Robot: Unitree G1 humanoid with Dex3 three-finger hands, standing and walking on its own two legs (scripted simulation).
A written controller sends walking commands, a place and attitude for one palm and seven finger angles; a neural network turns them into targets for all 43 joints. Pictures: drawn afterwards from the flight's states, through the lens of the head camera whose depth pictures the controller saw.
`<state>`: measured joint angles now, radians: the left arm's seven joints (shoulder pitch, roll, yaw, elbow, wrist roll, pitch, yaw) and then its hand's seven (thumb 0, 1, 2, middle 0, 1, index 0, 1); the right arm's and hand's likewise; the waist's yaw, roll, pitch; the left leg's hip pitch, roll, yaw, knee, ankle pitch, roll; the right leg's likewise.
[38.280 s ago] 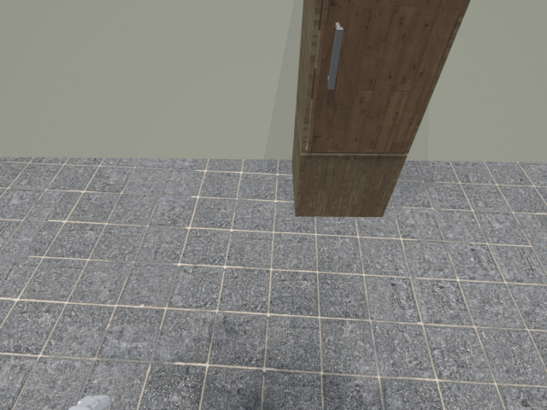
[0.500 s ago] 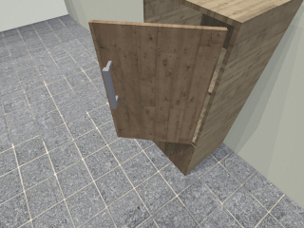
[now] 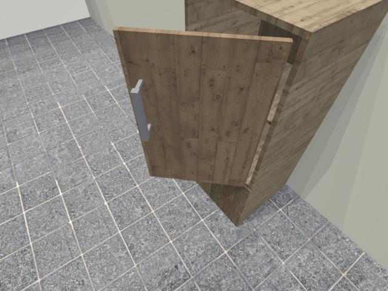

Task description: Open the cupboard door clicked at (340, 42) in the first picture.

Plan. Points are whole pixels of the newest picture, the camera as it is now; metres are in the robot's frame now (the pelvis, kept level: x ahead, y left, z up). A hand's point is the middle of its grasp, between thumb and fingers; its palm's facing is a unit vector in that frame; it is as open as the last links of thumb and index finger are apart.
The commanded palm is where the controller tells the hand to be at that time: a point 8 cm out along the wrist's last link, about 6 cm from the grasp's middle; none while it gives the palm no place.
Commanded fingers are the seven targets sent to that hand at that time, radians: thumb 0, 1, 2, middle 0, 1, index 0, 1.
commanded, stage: look again from close up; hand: left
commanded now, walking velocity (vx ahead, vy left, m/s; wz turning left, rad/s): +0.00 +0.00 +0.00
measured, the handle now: (143, 112) +0.55 +0.18 +0.03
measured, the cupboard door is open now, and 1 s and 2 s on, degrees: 45 45 45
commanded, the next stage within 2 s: raise the hand with hooked fingers in 0.16 s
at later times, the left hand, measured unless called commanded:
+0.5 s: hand (94, 256) +0.18 +0.21 -0.01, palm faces +0.17 -0.98 -0.02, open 7.8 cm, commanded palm +0.11 +0.26 -0.06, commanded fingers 0.00 0.60 0.77 -0.22 -0.50 -0.22 -0.50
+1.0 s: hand (74, 265) +0.17 +0.25 -0.02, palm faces -0.06 -1.00 -0.03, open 10.5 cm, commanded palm +0.14 +0.30 -0.01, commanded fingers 0.00 0.01 0.52 -0.26 -0.87 -0.26 -0.87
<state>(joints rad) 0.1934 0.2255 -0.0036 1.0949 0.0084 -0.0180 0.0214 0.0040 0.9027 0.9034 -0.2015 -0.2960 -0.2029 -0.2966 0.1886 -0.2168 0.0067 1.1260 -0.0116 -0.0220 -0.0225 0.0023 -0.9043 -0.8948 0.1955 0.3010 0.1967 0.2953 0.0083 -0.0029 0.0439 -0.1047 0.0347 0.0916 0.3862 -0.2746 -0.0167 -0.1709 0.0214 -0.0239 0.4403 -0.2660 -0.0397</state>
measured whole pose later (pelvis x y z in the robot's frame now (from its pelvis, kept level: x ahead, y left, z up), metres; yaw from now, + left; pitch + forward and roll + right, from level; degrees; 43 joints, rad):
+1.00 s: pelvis -0.07 +0.02 -0.07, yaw +3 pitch +11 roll -2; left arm 0.22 0.32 0.25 0.11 -0.32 -0.27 -0.44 0.01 0.23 0.62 -0.25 -0.72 -0.25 -0.72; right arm 0.27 -0.21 0.06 0.55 0.04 -0.24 -0.06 0.01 -0.90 -0.89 0.20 0.30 0.20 0.30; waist -0.01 0.03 -0.08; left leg -0.77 0.03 0.01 1.06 -0.48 0.03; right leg -0.76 -0.02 -0.10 0.99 -0.42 -0.01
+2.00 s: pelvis -0.04 +0.02 -0.04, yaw +3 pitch +7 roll -2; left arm -0.10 0.48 0.44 0.45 -0.38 -0.18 -0.64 -0.01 -0.50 0.31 -0.30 -1.20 -0.30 -1.20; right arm 0.30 -0.30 0.05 0.56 0.06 -0.21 -0.08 0.01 -0.90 -0.89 0.20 0.30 0.20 0.30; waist 0.00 0.03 -0.06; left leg -0.53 0.02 0.03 0.82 -0.40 0.02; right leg -0.52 -0.01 -0.08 0.76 -0.35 -0.01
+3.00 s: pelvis -0.05 +0.03 -0.04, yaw +2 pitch +10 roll -1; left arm -0.39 0.46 0.38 0.68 -0.29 -0.21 -0.55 -0.01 -0.50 0.30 -0.30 -1.20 -0.30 -1.20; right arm 0.34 -0.29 0.06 0.56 0.05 -0.13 -0.07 0.01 -0.90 -0.89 0.20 0.30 0.20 0.30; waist -0.04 0.02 -0.07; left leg -0.60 0.02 0.04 0.83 -0.40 0.03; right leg -0.60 -0.01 -0.06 0.78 -0.35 -0.01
